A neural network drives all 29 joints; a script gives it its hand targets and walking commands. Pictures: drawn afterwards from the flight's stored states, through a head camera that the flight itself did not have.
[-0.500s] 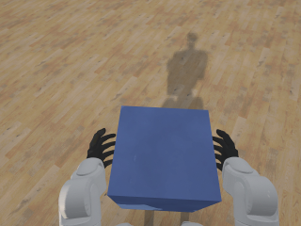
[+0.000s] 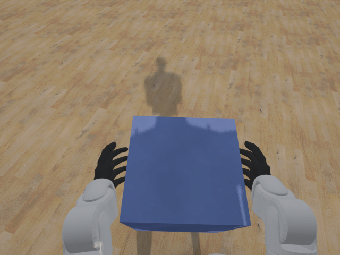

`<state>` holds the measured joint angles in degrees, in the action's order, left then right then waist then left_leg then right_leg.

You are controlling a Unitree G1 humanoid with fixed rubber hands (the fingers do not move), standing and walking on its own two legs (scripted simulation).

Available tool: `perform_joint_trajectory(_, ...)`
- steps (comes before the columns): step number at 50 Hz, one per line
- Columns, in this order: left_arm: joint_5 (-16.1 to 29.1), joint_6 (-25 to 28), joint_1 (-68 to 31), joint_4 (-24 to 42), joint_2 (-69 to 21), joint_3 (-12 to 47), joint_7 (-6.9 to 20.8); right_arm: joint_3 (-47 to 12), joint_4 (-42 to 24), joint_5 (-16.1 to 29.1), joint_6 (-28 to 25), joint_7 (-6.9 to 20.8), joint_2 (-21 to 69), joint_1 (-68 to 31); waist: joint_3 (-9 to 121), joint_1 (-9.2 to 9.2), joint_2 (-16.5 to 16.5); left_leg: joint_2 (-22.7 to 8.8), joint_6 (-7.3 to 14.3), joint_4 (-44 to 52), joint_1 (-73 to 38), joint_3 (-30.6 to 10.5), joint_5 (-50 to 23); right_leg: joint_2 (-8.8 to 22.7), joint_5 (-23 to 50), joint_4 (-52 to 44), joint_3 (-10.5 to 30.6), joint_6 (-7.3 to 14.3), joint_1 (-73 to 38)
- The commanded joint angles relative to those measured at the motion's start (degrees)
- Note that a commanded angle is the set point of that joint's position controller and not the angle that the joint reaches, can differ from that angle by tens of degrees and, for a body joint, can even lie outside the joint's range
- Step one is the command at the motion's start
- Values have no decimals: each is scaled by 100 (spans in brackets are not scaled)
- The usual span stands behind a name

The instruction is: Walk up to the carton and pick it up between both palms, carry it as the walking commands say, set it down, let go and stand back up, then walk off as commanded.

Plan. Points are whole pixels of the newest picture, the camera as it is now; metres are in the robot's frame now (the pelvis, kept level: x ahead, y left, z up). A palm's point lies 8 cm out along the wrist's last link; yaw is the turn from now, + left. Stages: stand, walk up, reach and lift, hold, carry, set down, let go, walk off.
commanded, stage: carry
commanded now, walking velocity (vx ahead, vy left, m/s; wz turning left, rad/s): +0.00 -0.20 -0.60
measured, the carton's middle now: (180, 181) +0.29 +0.01 +0.02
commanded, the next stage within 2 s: none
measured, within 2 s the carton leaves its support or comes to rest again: neither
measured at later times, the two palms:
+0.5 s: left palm (207, 182) +0.26 -0.05 +0.07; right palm out of the picture +0.18 -0.33 +0.06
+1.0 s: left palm (315, 223) +0.18 -0.25 +0.06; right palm out of the picture +0.02 -0.50 +0.05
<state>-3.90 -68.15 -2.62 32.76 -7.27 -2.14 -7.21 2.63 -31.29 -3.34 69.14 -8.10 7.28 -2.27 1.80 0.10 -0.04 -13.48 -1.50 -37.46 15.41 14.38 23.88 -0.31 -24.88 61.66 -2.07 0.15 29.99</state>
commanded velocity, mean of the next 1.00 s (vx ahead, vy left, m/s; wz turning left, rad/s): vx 0.00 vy -0.20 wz -0.60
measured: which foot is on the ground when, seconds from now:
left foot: down 0.00-0.14, up 0.16-0.50, down 0.52-0.80, up 0.82-1.00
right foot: up 0.00-0.14, down 0.16-0.52, up 0.54-0.80, down 0.82-1.00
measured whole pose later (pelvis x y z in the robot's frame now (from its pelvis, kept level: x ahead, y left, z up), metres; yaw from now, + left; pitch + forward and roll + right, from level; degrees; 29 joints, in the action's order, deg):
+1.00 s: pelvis -0.10 -0.24 -0.02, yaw -32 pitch +0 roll +1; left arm -3.8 -70.4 -3.0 28.4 -7.3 -2.6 -6.9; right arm 2.7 -28.5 -3.3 71.7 -9.4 7.2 -1.4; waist -2.0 0.1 -0.4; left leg -5.9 -7.1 -64.9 24.6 5.8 37.2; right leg -4.4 -16.2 42.4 2.1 3.2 26.3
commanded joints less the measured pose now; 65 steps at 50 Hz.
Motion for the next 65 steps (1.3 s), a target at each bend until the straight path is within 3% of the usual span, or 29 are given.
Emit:
perform_joint_trajectory(1,1662,-199,-2200,290,-4601,3846,469,-3306,-563,1778,-67,792,4222,-2164,1259,53,1774,-1271,95,245,-1712,-22,-5247,307,424,-1450,-575,-147,397)
perform_joint_trajectory(4,1821,-112,-2237,455,-4845,3875,558,-3576,-885,1852,-159,753,4590,-2543,2068,217,1471,-1203,-28,-1007,-1233,-36,-5172,57,737,-2752,-417,18,-1083)
perform_joint_trajectory(5,1791,-89,-2062,291,-4895,3807,577,-3549,-800,1835,-165,726,4500,-2474,2185,364,730,-787,-145,-1974,-481,-115,-4041,40,1770,-3550,247,251,-1836)
perform_joint_trajectory(6,1807,-58,-2011,207,-4787,3636,607,-3670,-854,1794,-175,718,4603,-2429,2110,115,-1383,188,-290,-2986,859,-44,803,826,5280,-3681,1529,477,-2641)
perform_joint_trajectory(7,1822,-49,-1837,166,-4738,3495,647,-3889,-960,1889,-145,730,4732,-2489,2074,52,-2533,756,-368,-3805,2001,-444,2247,1433,7553,-3269,2588,850,-3086)
perform_joint_trajectory(10,1888,16,-1964,319,-5008,3458,769,-4019,-993,2059,-191,750,4977,-2744,1656,15,-1234,583,-263,-4066,2035,-958,1579,1009,6469,-3159,1791,726,-2407)
perform_joint_trajectory(12,1842,93,-1646,200,-5125,3337,819,-4236,-1495,2262,-266,756,4982,-3124,1849,65,-1359,721,-263,-3657,1794,-979,1039,829,4628,-3506,1800,795,-2466)
perform_joint_trajectory(13,1922,102,-1830,298,-5183,3434,836,-4139,-1285,2228,-253,737,5066,-2961,1863,35,-873,704,-298,-3550,1749,-1071,811,707,4473,-3549,1718,657,-2478)
perform_joint_trajectory(16,1969,224,-1878,399,-5330,3475,905,-4303,-1478,2245,-348,749,5287,-3037,2008,17,-1316,865,-314,-2893,1548,-1101,838,616,4576,-3818,2191,387,-2565)
perform_joint_trajectory(19,1951,236,-1898,404,-5145,3427,921,-4285,-1442,2177,-333,711,5134,-2849,1849,-18,-1686,1225,-275,-1508,742,-751,774,370,4626,-4523,2296,-325,-2320)
perform_joint_trajectory(22,1880,225,-2008,507,-5018,3494,887,-4212,-1176,2143,-297,695,5135,-2243,2164,-283,-1828,1419,-157,924,-1465,-224,849,-174,7453,-4102,1471,-1737,-1589)
perform_joint_trajectory(23,1915,284,-1999,652,-4989,3622,861,-4056,-1180,2084,-370,707,5021,-2003,2253,-381,-1150,905,106,1804,-2448,-438,-42,-605,6722,-3169,1038,-2055,-985)
perform_joint_trajectory(25,2056,302,-2141,906,-5063,3825,841,-3966,-1301,2103,-489,704,5079,-2509,2799,-257,2300,-2201,1255,1166,-2974,-2506,-4330,-487,-696,1146,1107,-1013,486)
perform_joint_trajectory(26,1998,260,-2142,937,-4984,3862,836,-3973,-1494,2086,-512,719,4891,-2622,2243,-158,1574,-2426,1281,1174,-2199,-2390,-4834,85,-856,1767,1147,-588,849)
perform_joint_trajectory(27,1849,163,-2042,853,-4882,3776,804,-3912,-1248,2016,-361,754,4830,-2386,1604,-28,795,-2103,979,1279,-1718,-1994,-5081,93,-572,1689,917,-291,860)
perform_joint_trajectory(30,1611,83,-2085,498,-4737,3529,794,-3976,-1082,2043,-242,860,4738,-2696,955,80,692,-1445,733,1027,-1042,-1082,-3584,393,-324,236,287,-297,759)
perform_joint_trajectory(35,1625,-261,-2070,66,-4251,3608,607,-3408,-436,1680,42,704,4110,-2030,1135,48,2033,-1016,109,187,-1315,-286,-4893,-35,80,-1946,-287,-155,-187)
perform_joint_trajectory(37,1678,-305,-1813,-31,-4262,3602,615,-3346,-479,1608,70,660,3997,-1973,1601,234,1684,-840,-132,-1178,-658,-67,-4496,-174,494,-3125,-233,-3,-1431)
perform_joint_trajectory(39,1708,-313,-1853,-92,-4287,3517,640,-3530,-632,1673,96,701,4177,-2130,1723,95,-1596,630,-535,-3146,1601,-167,2005,1215,6895,-3339,2463,676,-2756)
perform_joint_trajectory(40,1734,-284,-2057,44,-4242,3500,661,-3533,-489,1709,120,757,4226,-2197,1494,55,-1668,652,-467,-3399,1640,-1050,2498,1443,7010,-3325,2882,1010,-2117)
perform_joint_trajectory(44,1629,-177,-2162,277,-4726,3457,750,-3833,-887,2229,-23,843,4766,-3089,1163,156,-507,667,-357,-3415,1380,-1060,1209,914,2550,-3950,2337,847,-1310)
perform_joint_trajectory(46,1849,-84,-2295,350,-5103,3620,797,-3957,-1252,2271,-90,841,4933,-3323,1358,98,-1083,784,-304,-2819,1199,-1142,1027,701,980,-4327,2512,871,-1093)
perform_joint_trajectory(52,1906,71,-2334,475,-5205,3774,836,-3996,-1371,2251,-225,802,5097,-3031,1850,-7,-1446,1394,-36,160,-853,-686,791,223,2345,-4815,2410,220,-864)
perform_joint_trajectory(54,1910,76,-2534,626,-5034,3870,765,-3801,-927,2165,-236,826,5055,-2506,2182,-257,-550,583,97,2180,-2952,-1008,-402,-257,2517,-3915,1552,-475,133)
perform_joint_trajectory(55,1937,102,-2414,754,-5094,3922,760,-3701,-1110,2105,-313,811,4872,-2599,2074,-233,1694,-1347,666,2457,-3135,-2647,-1667,-1014,443,-1639,503,-622,976)
perform_joint_trajectory(56,1901,60,-2491,877,-5095,3925,761,-3697,-966,2055,-296,810,4914,-2355,1710,-150,2262,-2534,1235,1915,-2469,-2964,-3683,-418,-655,191,323,-405,1549)
perform_joint_trajectory(57,1791,12,-2338,693,-5006,3878,746,-3792,-998,2074,-255,842,4856,-2408,1540,-41,1267,-2352,1163,1563,-2142,-2466,-4658,-49,-412,771,522,-271,1388)
perform_joint_trajectory(60,1701,-77,-2331,403,-4975,3854,730,-3759,-1045,2028,-199,871,4791,-2574,1147,45,662,-1444,736,1066,-2121,-1347,-5432,180,54,580,208,-252,1366)
perform_joint_trajectory(65,1543,-288,-2057,221,-4565,3702,589,-3450,-1027,1924,-12,785,4228,-2468,900,81,1745,-964,254,573,-1675,-323,-5428,65,232,-841,-349,-223,665)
